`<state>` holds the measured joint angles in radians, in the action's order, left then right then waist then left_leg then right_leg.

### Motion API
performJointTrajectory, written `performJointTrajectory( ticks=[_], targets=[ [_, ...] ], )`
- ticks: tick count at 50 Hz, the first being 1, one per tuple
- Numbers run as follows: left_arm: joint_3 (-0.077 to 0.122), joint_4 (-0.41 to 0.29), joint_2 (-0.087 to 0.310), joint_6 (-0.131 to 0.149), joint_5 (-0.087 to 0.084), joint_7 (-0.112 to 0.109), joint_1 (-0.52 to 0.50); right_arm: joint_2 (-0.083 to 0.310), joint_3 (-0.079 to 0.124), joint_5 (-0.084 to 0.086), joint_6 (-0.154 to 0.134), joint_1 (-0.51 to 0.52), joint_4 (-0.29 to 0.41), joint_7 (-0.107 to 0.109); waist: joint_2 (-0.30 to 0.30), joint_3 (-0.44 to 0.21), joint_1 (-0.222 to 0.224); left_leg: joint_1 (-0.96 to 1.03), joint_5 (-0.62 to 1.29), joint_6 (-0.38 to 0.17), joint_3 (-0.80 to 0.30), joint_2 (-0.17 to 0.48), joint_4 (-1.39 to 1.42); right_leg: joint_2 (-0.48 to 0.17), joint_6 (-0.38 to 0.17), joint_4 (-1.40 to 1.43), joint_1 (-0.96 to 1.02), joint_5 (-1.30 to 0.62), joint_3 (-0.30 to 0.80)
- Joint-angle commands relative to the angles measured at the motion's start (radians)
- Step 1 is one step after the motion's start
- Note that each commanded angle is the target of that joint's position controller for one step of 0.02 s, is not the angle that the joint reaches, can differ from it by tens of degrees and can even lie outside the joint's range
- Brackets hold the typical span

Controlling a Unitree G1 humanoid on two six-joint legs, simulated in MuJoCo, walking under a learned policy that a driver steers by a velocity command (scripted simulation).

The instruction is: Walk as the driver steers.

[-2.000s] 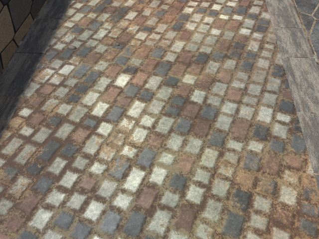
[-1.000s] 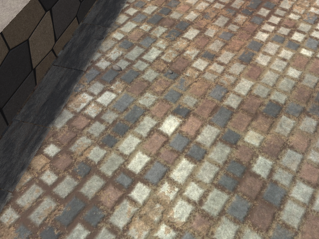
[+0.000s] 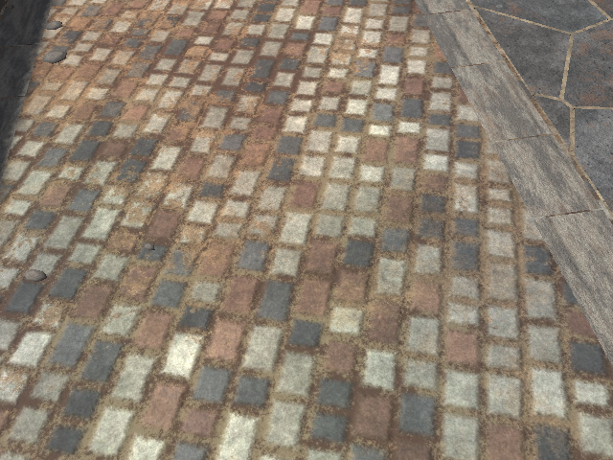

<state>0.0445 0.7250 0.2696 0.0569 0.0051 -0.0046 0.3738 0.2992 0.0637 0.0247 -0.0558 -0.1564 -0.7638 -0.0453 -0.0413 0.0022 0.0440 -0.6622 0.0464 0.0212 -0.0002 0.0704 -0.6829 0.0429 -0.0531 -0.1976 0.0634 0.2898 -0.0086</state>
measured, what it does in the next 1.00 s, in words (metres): walks ahead, turning left: left foot, then right foot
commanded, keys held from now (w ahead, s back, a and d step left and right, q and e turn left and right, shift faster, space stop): q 0.62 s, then no key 0.38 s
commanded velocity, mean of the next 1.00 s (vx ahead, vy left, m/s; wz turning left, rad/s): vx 0.09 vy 0.00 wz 0.39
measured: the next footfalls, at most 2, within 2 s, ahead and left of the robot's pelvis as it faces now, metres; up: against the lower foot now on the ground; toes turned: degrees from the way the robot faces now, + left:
left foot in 0.14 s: +0.25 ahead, +0.13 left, +0.00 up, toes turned +6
right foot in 0.60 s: +0.34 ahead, -0.08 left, +0.00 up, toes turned +25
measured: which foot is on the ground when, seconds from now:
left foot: up 0.00-0.12, down 0.14-0.60, up 0.62-0.92, down 0.94-1.00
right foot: down 0.00-0.16, up 0.18-0.58, down 0.60-1.00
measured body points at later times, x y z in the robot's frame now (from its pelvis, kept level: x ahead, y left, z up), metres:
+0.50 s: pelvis +0.18 +0.03 -0.01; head +0.22 +0.05 +0.44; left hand +0.26 +0.33 -0.11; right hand +0.40 -0.21 -0.10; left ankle +0.21 +0.13 -0.74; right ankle +0.30 -0.11 -0.71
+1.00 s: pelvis +0.22 +0.03 -0.01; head +0.23 +0.04 +0.44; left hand +0.22 +0.32 -0.12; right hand +0.47 -0.13 -0.11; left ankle +0.16 +0.13 -0.74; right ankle +0.30 -0.09 -0.74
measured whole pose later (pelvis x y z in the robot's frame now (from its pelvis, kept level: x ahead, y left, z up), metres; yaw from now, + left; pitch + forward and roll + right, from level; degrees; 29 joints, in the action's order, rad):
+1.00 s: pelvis +0.22 +0.03 -0.01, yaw +26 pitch +0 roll +0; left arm 0.04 0.71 0.26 0.00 0.02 -0.02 0.21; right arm 0.25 0.04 -0.01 0.05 -0.17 -0.69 0.01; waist 0.03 0.03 0.03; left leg -0.23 -0.29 -0.01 -0.03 -0.03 -0.51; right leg -0.05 0.04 -0.54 -0.29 0.27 0.01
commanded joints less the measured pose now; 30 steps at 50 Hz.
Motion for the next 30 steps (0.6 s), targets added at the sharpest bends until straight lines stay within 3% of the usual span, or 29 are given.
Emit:
performJointTrajectory(
  ticks=[1,3,4,5,6,7,8,9,10,11,12,14,16,19,24,26,28,29,30],
  targets=[
    [0.050,-0.021,0.169,0.008,-0.002,-0.005,0.010,0.040,-0.007,-0.002,-0.028,0.191,0.122,-0.020,0.106,0.141,0.045,-0.041,0.014,-0.031,0.015,-0.015,0.093,-0.272,-0.122,0.060,-0.061,-0.350,0.026],
    [0.054,-0.012,0.184,-0.001,-0.006,-0.014,-0.002,0.049,-0.003,-0.010,-0.034,0.179,0.134,-0.032,0.124,0.108,0.027,0.035,-0.025,-0.056,0.037,-0.048,0.121,-0.276,-0.098,-0.025,-0.037,-0.596,-0.012],
    [0.058,-0.017,0.199,-0.007,-0.009,-0.021,-0.020,0.073,0.007,-0.014,-0.034,0.143,0.133,-0.034,0.147,0.065,0.002,0.091,-0.058,-0.071,0.057,-0.077,0.122,-0.270,-0.080,-0.100,-0.014,-0.777,-0.026],
    [0.061,-0.024,0.209,-0.013,-0.012,-0.031,-0.034,0.104,0.022,-0.019,-0.033,0.074,0.120,-0.033,0.167,0.002,-0.032,0.178,-0.086,-0.086,0.079,-0.114,0.121,-0.258,-0.058,-0.203,0.003,-0.937,-0.037],
    [0.060,-0.034,0.207,-0.021,-0.012,-0.038,-0.053,0.141,0.043,-0.019,-0.032,-0.053,0.088,-0.026,0.154,-0.077,-0.097,0.339,-0.056,-0.109,0.097,-0.158,0.156,-0.223,-0.028,-0.380,-0.026,-1.012,-0.065],
    [0.051,-0.044,0.191,-0.017,-0.007,-0.041,-0.040,0.184,0.060,-0.018,-0.029,-0.152,0.078,-0.009,0.107,-0.145,-0.150,0.562,0.094,-0.148,0.026,-0.121,0.195,-0.178,0.025,-0.601,-0.173,-0.870,-0.086],
    [0.019,-0.077,0.085,-0.003,0.039,-0.032,0.074,0.291,0.076,-0.028,-0.020,-0.209,0.090,0.008,-0.178,-0.296,-0.078,0.937,0.505,-0.302,-0.347,0.173,0.090,-0.045,0.098,-1.013,-0.516,-0.024,-0.088],
    [0.003,-0.070,0.097,0.014,0.026,-0.015,0.118,0.252,0.058,-0.032,-0.019,-0.211,0.117,0.009,-0.193,-0.517,-0.090,1.093,0.432,-0.471,-0.737,0.336,0.211,0.071,0.122,-1.263,-0.681,0.408,0.100],
    [0.028,-0.073,0.186,0.019,-0.014,-0.003,0.014,0.205,0.052,-0.025,-0.006,-0.167,0.134,0.011,-0.055,-0.449,-0.136,0.987,0.269,-0.412,-0.598,0.269,0.257,-0.007,0.105,-1.287,-0.712,0.325,0.164],
    [0.026,-0.105,0.184,0.017,-0.026,-0.005,-0.067,0.171,0.042,-0.011,0.003,-0.103,0.138,0.017,-0.009,-0.290,-0.115,0.829,0.141,-0.360,-0.485,0.216,0.289,-0.045,0.092,-1.219,-0.750,0.248,0.131],
    [0.026,-0.106,0.176,0.007,-0.014,-0.015,-0.100,0.147,0.033,-0.003,0.012,-0.054,0.146,0.023,0.060,-0.174,-0.086,0.656,0.085,-0.328,-0.414,0.176,0.329,-0.080,0.096,-1.146,-0.742,0.198,0.110],
    [0.031,-0.111,0.173,-0.023,0.001,-0.027,-0.085,0.149,0.033,-0.025,0.024,0.007,0.163,0.031,0.007,-0.083,-0.025,0.397,0.031,-0.308,-0.352,0.113,0.396,-0.099,0.103,-1.030,-0.613,0.139,0.102],
    [0.021,-0.095,0.132,-0.034,0.011,-0.036,-0.037,0.156,0.038,-0.032,0.024,0.038,0.163,0.035,-0.034,-0.080,0.002,0.300,0.128,-0.309,-0.292,0.078,0.398,-0.086,0.124,-0.920,-0.552,0.121,0.076],
    [0.016,-0.097,0.118,-0.039,0.019,-0.049,-0.060,0.176,0.047,-0.022,0.035,0.031,0.155,0.050,-0.033,-0.134,-0.010,0.311,0.143,-0.295,-0.286,0.065,0.360,-0.070,0.150,-0.793,-0.546,0.044,0.084],
    [0.018,-0.131,0.115,-0.040,0.004,-0.039,-0.165,0.173,0.049,-0.012,0.076,0.039,0.162,0.070,-0.083,-0.114,-0.048,0.299,-0.244,-0.243,-0.372,0.027,0.351,-0.041,0.151,-0.599,-0.517,-0.038,0.105],
    [0.023,-0.139,0.121,-0.026,-0.001,-0.031,-0.179,0.171,0.049,-0.013,0.084,0.028,0.162,0.068,-0.104,-0.111,-0.057,0.337,-0.211,-0.235,-0.420,0.033,0.313,-0.025,0.140,-0.512,-0.489,-0.006,0.107],
    [0.032,-0.132,0.123,-0.010,-0.005,-0.024,-0.146,0.158,0.045,-0.004,0.091,0.039,0.168,0.068,-0.112,-0.117,-0.028,0.372,-0.132,-0.204,-0.457,0.018,0.246,-0.015,0.116,-0.328,-0.401,-0.058,0.098],
    [0.041,-0.125,0.139,-0.004,-0.002,-0.023,-0.119,0.136,0.038,0.002,0.094,0.034,0.169,0.070,-0.102,-0.114,-0.013,0.349,-0.152,-0.165,-0.446,-0.017,0.193,-0.050,0.094,-0.203,-0.314,-0.148,0.107],
    [0.058,-0.135,0.212,-0.006,0.015,-0.030,-0.105,0.080,0.022,-0.006,0.095,-0.015,0.171,0.068,0.051,-0.148,-0.040,0.268,-0.392,-0.102,-0.350,-0.090,0.020,-0.256,0.020,-0.154,-0.201,-0.215,0.270]
  ],
)
Velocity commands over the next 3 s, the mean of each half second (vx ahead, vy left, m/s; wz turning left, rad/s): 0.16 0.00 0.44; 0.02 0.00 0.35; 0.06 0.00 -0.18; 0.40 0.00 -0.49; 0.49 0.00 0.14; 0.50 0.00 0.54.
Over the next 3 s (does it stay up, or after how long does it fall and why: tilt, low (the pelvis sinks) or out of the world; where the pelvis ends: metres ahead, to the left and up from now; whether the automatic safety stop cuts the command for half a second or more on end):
stays up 1.02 0.11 -0.03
